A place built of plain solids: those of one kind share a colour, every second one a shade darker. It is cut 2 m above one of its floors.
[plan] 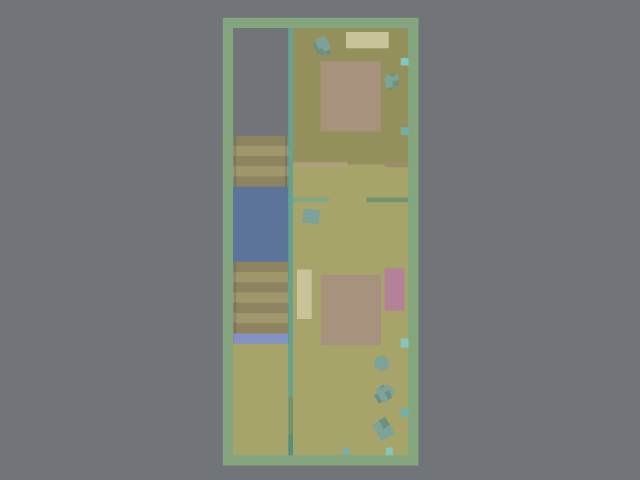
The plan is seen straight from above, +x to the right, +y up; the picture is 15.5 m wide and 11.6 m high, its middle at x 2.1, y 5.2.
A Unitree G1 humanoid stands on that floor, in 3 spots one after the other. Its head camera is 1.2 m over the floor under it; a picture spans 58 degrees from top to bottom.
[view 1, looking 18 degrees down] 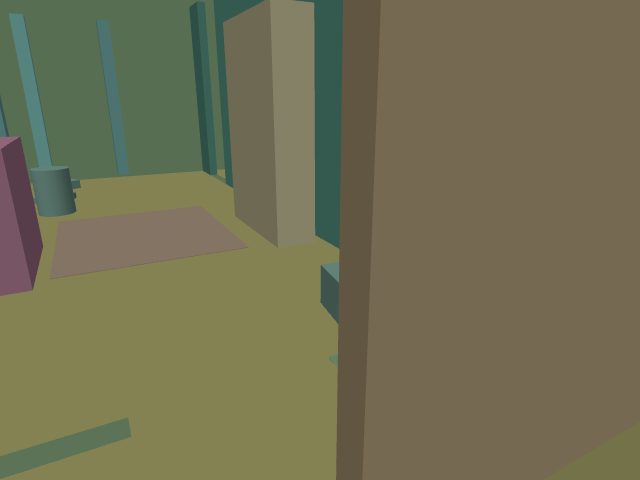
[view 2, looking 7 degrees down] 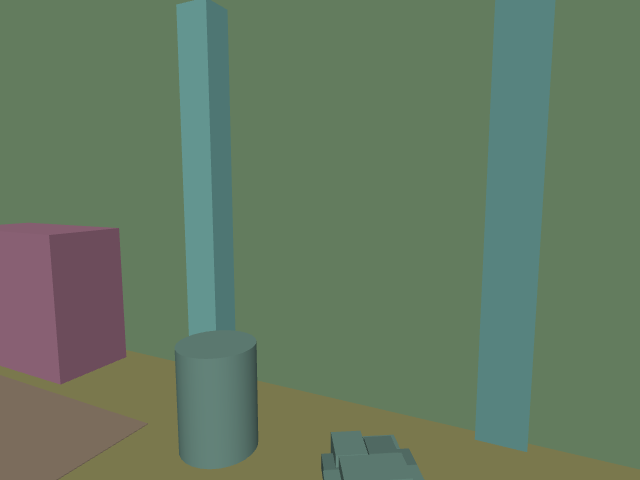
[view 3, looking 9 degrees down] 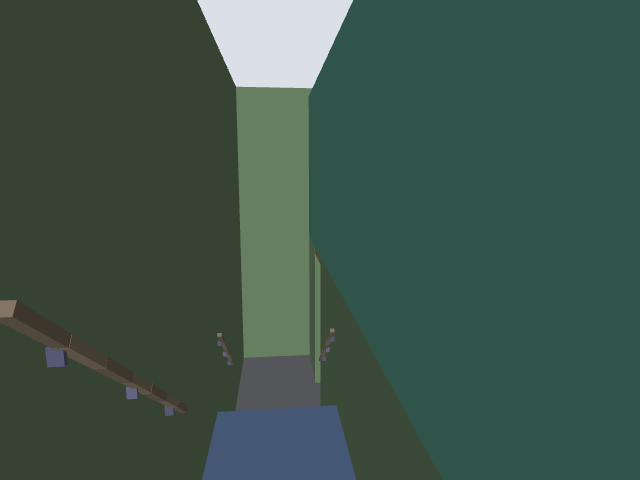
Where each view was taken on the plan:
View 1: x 3.21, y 7.72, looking -118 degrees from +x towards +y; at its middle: upper_floor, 3.88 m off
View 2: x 2.09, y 0.96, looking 26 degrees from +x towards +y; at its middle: wall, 2.40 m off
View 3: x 0.67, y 1.94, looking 84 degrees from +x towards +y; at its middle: upper_partition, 6.46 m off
